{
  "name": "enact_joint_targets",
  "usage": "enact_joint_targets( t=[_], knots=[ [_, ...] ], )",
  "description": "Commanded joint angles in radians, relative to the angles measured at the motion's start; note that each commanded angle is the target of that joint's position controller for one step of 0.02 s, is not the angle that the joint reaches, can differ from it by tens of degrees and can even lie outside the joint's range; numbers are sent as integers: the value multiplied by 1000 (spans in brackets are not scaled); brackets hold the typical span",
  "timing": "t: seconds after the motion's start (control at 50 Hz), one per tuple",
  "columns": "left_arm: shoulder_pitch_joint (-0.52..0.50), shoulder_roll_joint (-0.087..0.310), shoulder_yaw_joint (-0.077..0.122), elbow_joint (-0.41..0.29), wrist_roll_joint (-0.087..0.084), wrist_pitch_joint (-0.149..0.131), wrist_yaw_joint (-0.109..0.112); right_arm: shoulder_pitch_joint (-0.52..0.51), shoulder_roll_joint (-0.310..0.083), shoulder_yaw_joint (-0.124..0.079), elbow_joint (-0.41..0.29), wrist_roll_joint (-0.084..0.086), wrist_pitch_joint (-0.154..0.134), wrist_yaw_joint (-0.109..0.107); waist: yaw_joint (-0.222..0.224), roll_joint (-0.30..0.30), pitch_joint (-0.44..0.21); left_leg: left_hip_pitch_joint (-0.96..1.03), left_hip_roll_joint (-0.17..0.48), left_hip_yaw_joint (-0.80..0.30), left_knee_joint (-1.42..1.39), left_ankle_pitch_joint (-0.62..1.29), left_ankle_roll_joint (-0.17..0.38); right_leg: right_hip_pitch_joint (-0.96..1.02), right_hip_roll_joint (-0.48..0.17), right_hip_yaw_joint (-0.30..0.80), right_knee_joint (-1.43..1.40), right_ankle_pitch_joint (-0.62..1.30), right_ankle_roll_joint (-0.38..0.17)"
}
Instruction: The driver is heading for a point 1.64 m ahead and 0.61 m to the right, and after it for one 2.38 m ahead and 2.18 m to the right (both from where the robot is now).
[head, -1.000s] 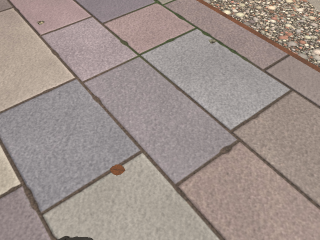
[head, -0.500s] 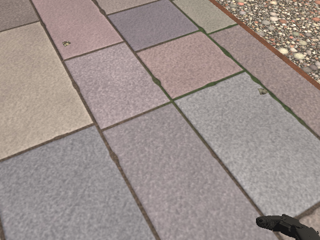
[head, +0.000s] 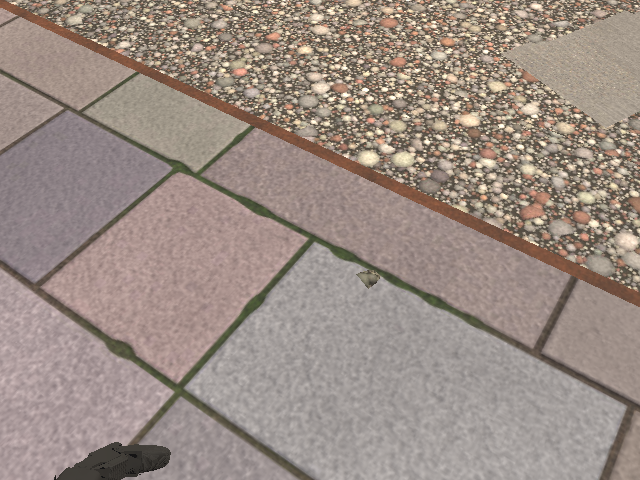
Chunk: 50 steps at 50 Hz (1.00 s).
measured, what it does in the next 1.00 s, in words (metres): walks ahead, turning right: right foot, then left foot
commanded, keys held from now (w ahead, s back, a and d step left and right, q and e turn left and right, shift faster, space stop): w+e+shift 0.66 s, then w+shift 0.34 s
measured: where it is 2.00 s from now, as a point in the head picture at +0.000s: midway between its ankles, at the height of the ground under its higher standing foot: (604, 141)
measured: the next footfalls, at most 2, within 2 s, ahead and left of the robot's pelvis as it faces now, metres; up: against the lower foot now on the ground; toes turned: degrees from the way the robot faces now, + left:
right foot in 0.06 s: +0.26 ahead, -0.02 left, +0.00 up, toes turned -9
left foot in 0.48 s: +0.71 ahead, +0.04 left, +0.00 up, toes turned -31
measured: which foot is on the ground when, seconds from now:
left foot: down 0.00-0.06, up 0.08-0.46, down 0.48-0.92, up 0.94-1.00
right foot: up 0.00-0.04, down 0.06-0.50, up 0.52-0.92, down 0.94-1.00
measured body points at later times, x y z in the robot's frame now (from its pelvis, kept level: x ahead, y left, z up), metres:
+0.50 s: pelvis +0.47 -0.02 -0.01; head +0.50 -0.04 +0.44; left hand +0.58 +0.28 -0.12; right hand +0.63 -0.33 -0.05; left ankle +0.67 +0.05 -0.72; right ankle +0.23 -0.01 -0.70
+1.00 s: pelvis +0.81 -0.28 -0.01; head +0.84 -0.30 +0.44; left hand +1.13 -0.29 -0.09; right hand +0.58 -0.40 -0.14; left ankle +0.73 +0.01 -0.60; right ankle +0.84 -0.37 -0.72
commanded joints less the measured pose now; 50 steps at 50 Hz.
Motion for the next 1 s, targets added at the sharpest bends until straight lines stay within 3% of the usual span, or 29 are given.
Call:
enact_joint_targets(
  t=[0.02, 0.04, 0.06, 0.08, 0.1, 0.12, 0.14, 0.16, 0.22, 0.28, 0.32, 0.4, 0.44, 0.48, 0.5, 0.52, 0.54, 0.56, 0.58, 0.68, 0.76, 0.82, 0.86, 0.9, 0.92, 0.94, 0.96, 0.98, 1.0],
  knots=[
    [247, 111, 32, 17, -2, -1, 8, -118, -256, -52, -108, -4, 15, -37, 225, 146, -65, -198, 278, -34, 313, 1564, 7, 435, 120, -51, -28, -82, -49],
    [446, 155, 57, 73, -2, 2, 21, -175, -275, -61, -132, -11, 32, -37, 316, 152, -148, -258, 298, -63, 560, 1557, 26, 627, 130, -8, -30, -158, -80],
    [613, 193, 88, 128, -8, 1, 43, -223, -276, -68, -150, -18, 48, -26, 382, 97, -202, -397, 259, -80, 917, 1259, 48, 834, 121, 80, -117, -237, -119],
    [517, 224, 111, 131, -33, 11, 62, -284, -169, -48, -182, -21, 44, -1, 298, -140, -82, -696, 45, -111, 1306, 206, 40, 875, 40, 263, -173, -253, -148],
    [427, 329, 121, 89, 6, 20, 55, -196, -96, -23, -304, -12, 19, 3, 122, -214, -182, -1050, -18, -279, 1531, -76, -6, 1083, -133, 744, -240, -117, -331],
    [434, 317, 127, 58, 19, 22, 65, -238, -115, -7, -343, -10, -13, 7, 160, -101, -263, -1174, 11, -432, 1500, -43, 1, 1125, -237, 1013, -480, -453, -383],
    [415, 225, 110, 70, 17, 14, 75, -280, -159, -10, -331, -13, -28, 10, 131, 77, -109, -1178, 71, -452, 1370, 21, 9, 962, -229, 991, -567, -539, -317],
    [385, 186, 97, 82, 13, 4, 79, -310, -159, -12, -335, -22, -25, 12, 74, 136, -35, -1108, 105, -451, 1258, 51, 3, 799, -190, 904, -573, -474, -266],
    [333, 154, 74, 64, -7, -44, 86, -300, -135, 2, -331, -64, 43, 17, -9, 158, 28, -924, 167, -433, 1062, 43, -47, 476, -66, 686, -583, -292, -212],
    [356, 182, 83, 53, -9, -67, 77, -474, -106, 21, -413, -47, 57, 32, 36, 107, 68, -836, 168, -371, 762, 227, -69, 338, 25, 572, -618, -158, -176],
    [396, 192, 92, 57, -16, -66, 65, -554, -86, 32, -446, -26, 56, 39, 88, 51, 48, -772, 129, -348, 570, 422, -50, 374, 63, 534, -591, -19, -126],
    [443, 211, 104, 57, -21, -58, 62, -609, -120, 27, -485, -10, 47, 33, 140, -25, -6, -700, 65, -357, 358, 501, -13, 568, 26, 575, -502, 172, -65],
    [412, 241, 111, 44, -16, -57, 68, -500, -180, 3, -460, -9, 41, 19, 83, -34, -83, -531, 16, -368, 300, 412, 3, 630, 24, 591, -351, 372, -18],
    [313, 272, 114, 19, -6, -66, 59, -134, -275, -43, -378, -9, 31, -12, -133, -23, -271, -123, 62, -391, 336, 256, 30, 502, 73, 549, 81, 373, 26],
    [286, 118, 72, -21, 0, -77, 62, 85, -340, -66, -341, -42, 28, -31, -186, 143, -403, 116, 303, -635, 326, -106, 46, 312, 136, 470, 441, -195, 24],
    [427, 42, 39, -88, -59, -72, 62, -47, -409, -80, -358, -65, 31, -17, -15, 506, -502, 205, 541, -1260, 58, -341, 148, 42, 199, 355, 652, -584, 55],
    [361, 126, 39, -46, -23, -48, 76, -183, -287, -71, -391, -56, 41, -6, -18, 283, -328, 53, 482, -1215, 28, -503, 158, -58, 90, 322, 702, -464, 44],
    [291, 156, 48, -48, -1, -36, 65, -230, -207, -50, -390, -44, 47, -3, -22, 152, -214, -72, 431, -1006, 50, -370, 150, -59, 46, 289, 653, -386, 52],
    [255, 152, 48, -50, 9, -27, 51, -221, -175, -43, -363, -47, 49, 0, -16, 57, -144, -176, 393, -855, 49, -166, 142, -36, 13, 275, 617, -360, 61],
    [122, 60, 14, -160, 27, 22, 3, -123, -126, -26, -235, -8, 5, 24, 38, 103, -19, -350, 331, -479, -30, 243, 101, -85, -72, 269, 561, -289, 73],
    [29, 78, -1, -207, 20, 18, -7, -149, -167, -28, -212, -18, -17, 30, 79, 81, 68, -438, 267, -251, -134, 429, 102, -24, -36, 237, 275, -110, 71],
    [-74, 58, -18, -219, 22, 3, -24, -56, -205, -31, -169, -13, -12, 28, 31, 50, 120, -406, 261, -156, -213, 624, 108, 122, 11, 99, 33, -68, 27],
    [-77, 73, -16, -208, 27, -4, -15, -16, -258, -37, -148, -12, 1, 19, 46, 89, 85, -262, 282, -120, -116, 1072, 111, 195, 76, 46, -45, -144, -6],
    [87, 123, 6, -159, 37, -9, 7, -9, -326, -47, -136, -14, 26, 3, 148, 162, -53, -170, 318, -110, 191, 1462, 112, 390, 147, 39, -76, -294, -35],
    [294, 158, 27, -92, 35, -12, 20, -34, -342, -49, -145, -10, 40, -3, 244, 170, -160, -230, 316, -112, 442, 1464, 113, 625, 166, 67, -141, -308, -55],
    [454, 213, 56, -35, 43, -12, 39, -52, -319, -45, -164, -8, 45, -4, 313, 133, -243, -432, 283, -112, 763, 1205, 106, 901, 103, 175, -182, -346, -70],
    [401, 311, 79, -36, 49, -7, 61, 22, -139, -11, -223, -4, 41, 28, 152, -155, -326, -841, 122, -153, 1157, 8, 67, 1184, -204, 631, -217, -545, -117],
    [448, 332, 90, -56, 26, -8, 64, -50, -198, -19, -281, 15, 28, 24, 184, -107, -474, -976, 45, -349, 1343, -57, 79, 1232, -301, 994, -379, -523, -171],
    [432, 293, 89, -17, 21, -15, 73, -171, -210, -23, -305, 21, 19, 19, 183, -20, -301, -1074, 94, -398, 1318, 65, 89, 1130, -259, 841, -423, -376, -145]
  ],
)
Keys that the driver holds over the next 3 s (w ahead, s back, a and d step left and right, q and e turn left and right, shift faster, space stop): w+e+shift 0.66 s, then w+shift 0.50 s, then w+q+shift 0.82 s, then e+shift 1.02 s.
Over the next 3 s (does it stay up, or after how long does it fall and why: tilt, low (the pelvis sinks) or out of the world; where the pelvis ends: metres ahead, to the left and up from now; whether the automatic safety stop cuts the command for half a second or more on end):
stays up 1.91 -1.13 -0.09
